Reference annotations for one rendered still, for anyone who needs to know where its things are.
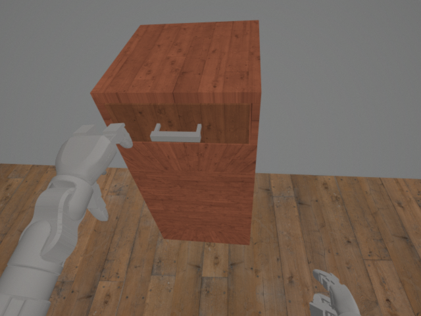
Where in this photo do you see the right robot hand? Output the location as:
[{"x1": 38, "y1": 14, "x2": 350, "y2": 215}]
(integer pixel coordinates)
[{"x1": 309, "y1": 269, "x2": 360, "y2": 316}]

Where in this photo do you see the handle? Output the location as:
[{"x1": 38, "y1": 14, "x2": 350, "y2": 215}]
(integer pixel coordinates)
[{"x1": 150, "y1": 123, "x2": 202, "y2": 142}]

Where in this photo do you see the cabinet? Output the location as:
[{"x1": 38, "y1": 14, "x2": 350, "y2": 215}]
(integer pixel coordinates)
[{"x1": 90, "y1": 20, "x2": 261, "y2": 245}]

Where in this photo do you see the left robot forearm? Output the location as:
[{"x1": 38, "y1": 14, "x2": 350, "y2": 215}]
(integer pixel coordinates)
[{"x1": 0, "y1": 175, "x2": 93, "y2": 316}]

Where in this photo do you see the drawer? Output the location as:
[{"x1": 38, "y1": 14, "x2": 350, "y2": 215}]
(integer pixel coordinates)
[{"x1": 105, "y1": 103, "x2": 251, "y2": 144}]

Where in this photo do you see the left robot hand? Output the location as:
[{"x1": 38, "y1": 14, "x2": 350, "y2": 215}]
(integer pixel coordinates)
[{"x1": 55, "y1": 123, "x2": 133, "y2": 221}]

